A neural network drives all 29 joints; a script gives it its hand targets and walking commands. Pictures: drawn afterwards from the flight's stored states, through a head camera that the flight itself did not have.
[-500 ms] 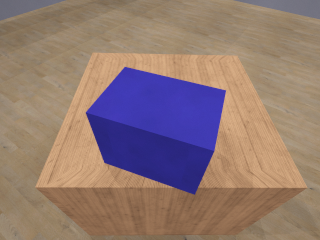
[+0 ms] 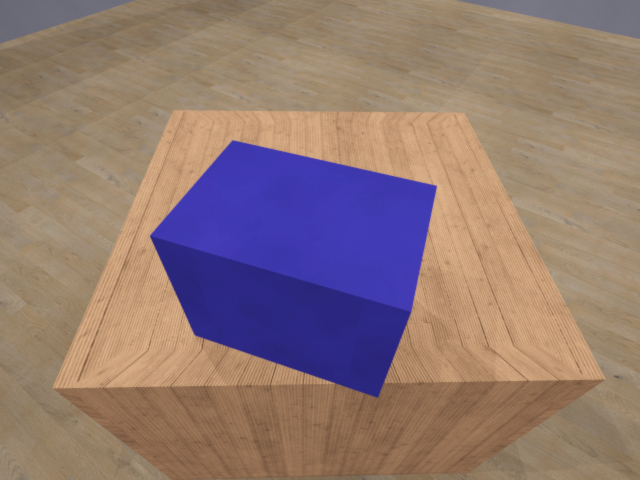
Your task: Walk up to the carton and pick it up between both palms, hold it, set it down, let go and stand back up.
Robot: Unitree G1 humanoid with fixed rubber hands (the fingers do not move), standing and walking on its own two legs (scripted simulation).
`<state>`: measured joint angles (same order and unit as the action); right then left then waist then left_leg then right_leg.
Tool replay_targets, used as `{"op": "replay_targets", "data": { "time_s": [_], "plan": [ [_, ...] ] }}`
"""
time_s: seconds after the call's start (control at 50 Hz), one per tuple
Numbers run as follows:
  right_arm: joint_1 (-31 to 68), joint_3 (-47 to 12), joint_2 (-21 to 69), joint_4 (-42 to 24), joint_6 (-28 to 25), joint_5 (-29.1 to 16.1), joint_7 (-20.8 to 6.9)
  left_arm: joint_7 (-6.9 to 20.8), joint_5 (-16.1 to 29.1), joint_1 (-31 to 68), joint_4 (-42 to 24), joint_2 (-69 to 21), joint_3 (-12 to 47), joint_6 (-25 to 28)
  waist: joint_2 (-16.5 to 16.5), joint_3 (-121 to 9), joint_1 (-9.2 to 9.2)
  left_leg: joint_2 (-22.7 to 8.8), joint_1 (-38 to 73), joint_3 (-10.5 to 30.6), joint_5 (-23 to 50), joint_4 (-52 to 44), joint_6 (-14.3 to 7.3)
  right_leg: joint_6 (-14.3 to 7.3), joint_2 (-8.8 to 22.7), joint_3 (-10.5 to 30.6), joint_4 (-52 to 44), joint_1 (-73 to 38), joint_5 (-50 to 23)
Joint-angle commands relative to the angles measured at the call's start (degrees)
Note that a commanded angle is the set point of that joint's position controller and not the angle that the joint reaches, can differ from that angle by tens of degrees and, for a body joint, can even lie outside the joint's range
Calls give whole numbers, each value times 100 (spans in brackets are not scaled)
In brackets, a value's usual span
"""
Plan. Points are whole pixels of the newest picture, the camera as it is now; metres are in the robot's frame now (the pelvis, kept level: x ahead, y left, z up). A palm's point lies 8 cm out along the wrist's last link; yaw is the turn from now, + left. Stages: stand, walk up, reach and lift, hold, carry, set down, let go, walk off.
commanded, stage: walk up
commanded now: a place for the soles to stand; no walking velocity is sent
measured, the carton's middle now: (304, 267) +0.42 +0.01 +0.02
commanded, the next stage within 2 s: reach and lift in 0.36 s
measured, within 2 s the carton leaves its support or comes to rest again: neither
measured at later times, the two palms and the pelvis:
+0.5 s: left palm out of the picture +0.12 +0.28 -0.13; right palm out of the picture +0.11 -0.28 -0.13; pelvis -0.01 +0.00 -0.02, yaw +0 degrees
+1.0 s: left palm out of the picture +0.16 +0.29 -0.09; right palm out of the picture +0.11 -0.26 -0.09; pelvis +0.00 +0.01 -0.01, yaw -3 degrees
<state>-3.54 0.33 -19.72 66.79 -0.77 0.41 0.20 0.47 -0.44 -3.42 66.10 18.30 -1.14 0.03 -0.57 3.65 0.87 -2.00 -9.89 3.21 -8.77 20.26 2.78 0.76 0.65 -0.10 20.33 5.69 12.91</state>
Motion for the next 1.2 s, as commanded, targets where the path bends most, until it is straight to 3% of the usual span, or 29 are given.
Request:
{"op": "replay_targets", "data": {
  "time_s": [0.0, 0.06, 0.12, 0.2, 0.28, 0.3, 0.32, 0.34, 0.36, 0.4, 0.44, 0.52, 0.54, 0.58, 0.64, 0.68, 0.7, 0.72, 0.74, 0.8, 0.84, 0.86, 0.92, 1.0, 1.06, 1.08, 1.1, 1.14, 1.18],
  "plan": [
    [200, 211, -1258, -350, -144, -32, 86, -76, 54, 189, -356, 1398, -323, 69, -94, -724, -53, -533, 209, 245, 1204, -187, -382, -193, 645, 416, -282, -242, -1060],
    [303, 162, -1166, -380, -158, -14, 78, -52, 7, 211, -354, 1319, -272, 82, -142, -683, -73, -531, 231, 407, 914, -216, -416, -156, 637, 377, -514, -79, -656],
    [83, 226, -1162, -273, -143, 8, 102, -46, -4, 460, -406, 1330, -290, 51, 228, -694, 48, -511, 196, 364, 758, -239, -380, -148, 614, 433, -384, -231, -666],
    [238, 125, -1086, -345, -140, 18, 77, -80, 20, 297, -474, 1271, -295, 69, -151, -659, -111, -468, 120, 261, 797, -177, -364, -135, 668, 419, -480, -228, -842],
    [171, 182, -1355, -315, -159, 15, 119, -55, 54, 334, -424, 1300, -276, 67, -149, -738, -73, -487, 52, 384, 972, -251, -381, -168, 689, 502, -346, -423, -980],
    [150, 166, -1222, -356, -135, 10, 109, -69, 39, 290, -403, 1364, -324, 57, 106, -483, -68, -446, 90, 272, 952, -323, -349, -196, 652, 423, -408, -279, -851],
    [209, 147, -1343, -383, -168, 26, 132, -64, 38, 119, -541, 1338, -317, 46, -90, -650, -167, -529, 167, 356, 970, -289, -425, -226, 748, 490, -448, -337, -986],
    [226, 156, -1297, -464, -157, -10, 124, -79, 7, 206, -385, 1387, -275, 49, 231, -496, -67, -515, -2, 420, 1163, -192, -452, -188, 668, 376, -345, -312, -1170],
    [2236, 638, -193, -1499, -599, 531, -91, -174, 283, 2216, -2395, 1188, -264, -1066, 375, -127, 268, -42, -110, -896, -1290, 834, 83, -122, -112, -549, 371, 1628, 1228],
    [1743, 825, -501, -1659, -330, 597, -355, -201, 403, 1908, -3300, 1011, -242, -2047, 507, 263, 244, 88, -356, -1011, -1992, 789, -146, -287, 32, -324, 410, 1642, 2003],
    [1500, 868, -807, -1682, -187, 531, -454, -134, 127, 1567, -3554, 970, -332, -2603, 373, -405, 214, 27, -66, -955, -1143, 1193, 10, -206, 83, -430, 805, 1818, 701],
    [386, 626, -878, -1766, -107, 97, -384, -61, -434, 380, -4674, 1029, -800, -3019, 75, -1595, 111, 146, 696, -1017, 426, 1651, -61, -75, 8, -418, 1154, 1161, -1575],
    [150, 778, -969, -1839, -113, -48, -318, -72, -431, 130, -5005, 1157, -889, -3034, -215, -2016, 221, 109, 1250, -965, 1052, 1664, 112, -49, -85, -540, 1078, 798, -1998],
    [94, 597, -1005, -2105, -218, -107, -206, 20, -589, -254, -4829, 1176, -961, -3032, 186, -1591, 100, 145, 1246, -855, 1225, 1610, 15, 110, -140, -521, 1121, 790, -2507],
    [113, 432, -903, -2548, -358, -136, -9, 91, -701, -406, -4993, 1033, -1005, -2925, 296, -1460, 26, 305, 1120, -812, 1522, 1308, 33, 297, -87, -423, 908, 131, -3352],
    [135, 588, -902, -2752, -386, -30, -2, 80, -644, -287, -4928, 1131, -981, -2811, 330, -899, 56, 258, 1221, -670, 1037, 1061, -2, 266, -141, -384, 708, 652, -2392],
    [261, 554, -746, -2790, -391, -21, 11, 24, -579, -126, -5125, 1135, -1049, -2798, -10, -832, -50, 243, 1048, -814, 866, 977, -22, 232, -73, -313, 538, 650, -1967],
    [228, 571, -589, -2773, -389, -40, 40, 34, -467, -158, -5054, 1011, -975, -2790, 181, -509, 10, 242, 1083, -785, 776, 855, -63, 232, -127, -348, 511, 624, -1947],
    [390, 586, -683, -2673, -351, -22, 52, 35, -426, -48, -4896, 972, -902, -2779, -103, -322, 13, 273, 1097, -727, 934, 727, 15, 210, -133, -339, 450, 718, -1989],
    [72, 681, -505, -3039, -300, -5, -53, 23, -361, -192, -5140, 943, -912, -2703, -91, -203, 106, 162, 1192, -804, 771, 546, 31, 148, -199, -399, 371, 854, -1766],
    [112, 545, -532, -3193, -232, -74, -102, 33, -353, -154, -5168, 871, -878, -2654, -390, -297, -66, 178, 1162, -862, 919, 583, 65, 80, -152, -356, 318, 726, -1738],
    [-85, 667, -526, -3159, -211, -45, -143, 20, -289, -229, -5321, 786, -826, -2605, -282, -333, 72, 146, 1231, -848, 890, 465, 93, 48, -215, -355, 262, 733, -1492],
    [-216, 701, -436, -3632, -336, -77, -93, 28, -150, -203, -5592, 901, -819, -2350, -199, -590, 93, 164, 1405, -833, 1214, 459, 127, 92, -284, -404, 202, 657, -1983],
    [-523, 762, -165, -4190, -468, -84, -37, 73, 133, -294, -5870, 956, -751, -1967, 32, -1003, 73, 222, 1488, -912, 982, 380, -7, 109, -266, -326, 136, 586, -1589],
    [-714, 647, 11, -4347, -498, -139, 123, 143, 207, -554, -5399, 1069, -851, -1840, 105, -916, 19, 293, 1721, -970, 1070, 271, -36, 209, -282, -317, -40, 578, -1789],
    [-688, 591, 51, -4513, -519, -134, 188, 172, 299, -561, -5468, 1095, -834, -1772, 135, -862, -102, 312, 1542, -1064, 972, 246, -53, 228, -171, -270, -60, 467, -1660],
    [-866, 702, 119, -4584, -431, -84, 235, 190, 306, -429, -5561, 1229, -920, -1783, 80, -778, 72, 280, 1540, -1084, 842, 169, -46, 162, -217, -334, -127, 445, -1350],
    [-792, 791, 61, -4838, -420, -26, 230, 139, 360, -518, -5579, 1147, -805, -1703, -148, -488, -108, 231, 1273, -1115, 489, 29, -76, 29, -232, -280, -193, 520, -577],
    [-851, 861, 112, -4977, -254, -43, 258, 149, 378, -573, -5885, 1024, -648, -1748, -250, -268, 13, 148, 1238, -1150, 222, -103, -28, -29, -309, -345, -293, 489, -198]
  ]
}}
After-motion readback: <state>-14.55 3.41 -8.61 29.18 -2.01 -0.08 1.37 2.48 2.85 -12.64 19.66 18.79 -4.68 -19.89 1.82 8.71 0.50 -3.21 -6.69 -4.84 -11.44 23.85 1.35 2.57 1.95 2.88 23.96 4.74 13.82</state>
